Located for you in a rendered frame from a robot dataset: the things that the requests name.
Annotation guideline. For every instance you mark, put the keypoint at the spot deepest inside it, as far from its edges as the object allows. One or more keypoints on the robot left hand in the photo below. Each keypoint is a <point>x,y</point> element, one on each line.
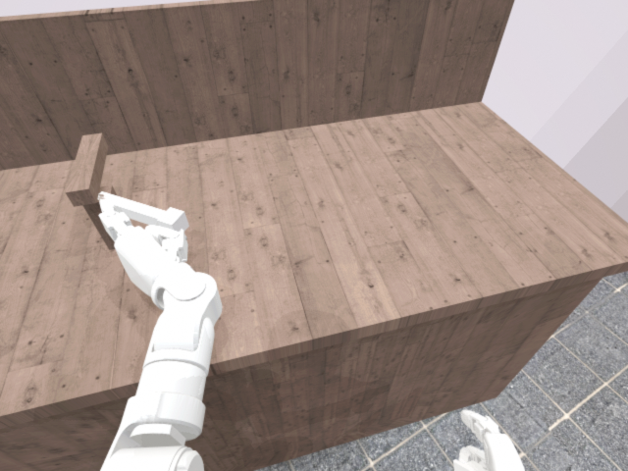
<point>140,250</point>

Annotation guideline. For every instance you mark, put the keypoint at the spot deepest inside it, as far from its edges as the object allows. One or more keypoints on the tap lever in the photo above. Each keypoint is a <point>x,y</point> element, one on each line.
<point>173,219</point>

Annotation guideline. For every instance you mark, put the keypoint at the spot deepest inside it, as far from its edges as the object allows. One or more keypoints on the robot right hand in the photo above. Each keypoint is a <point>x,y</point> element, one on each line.
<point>499,452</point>

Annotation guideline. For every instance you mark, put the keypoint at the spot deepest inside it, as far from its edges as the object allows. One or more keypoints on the left robot forearm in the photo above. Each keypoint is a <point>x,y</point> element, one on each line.
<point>167,409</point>

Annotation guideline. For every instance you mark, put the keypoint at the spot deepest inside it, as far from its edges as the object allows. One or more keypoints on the left robot upper arm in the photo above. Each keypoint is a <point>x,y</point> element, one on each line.
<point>159,458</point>

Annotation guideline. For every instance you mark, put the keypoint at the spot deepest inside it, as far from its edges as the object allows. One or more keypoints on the counter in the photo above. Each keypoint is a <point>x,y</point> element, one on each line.
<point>385,246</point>

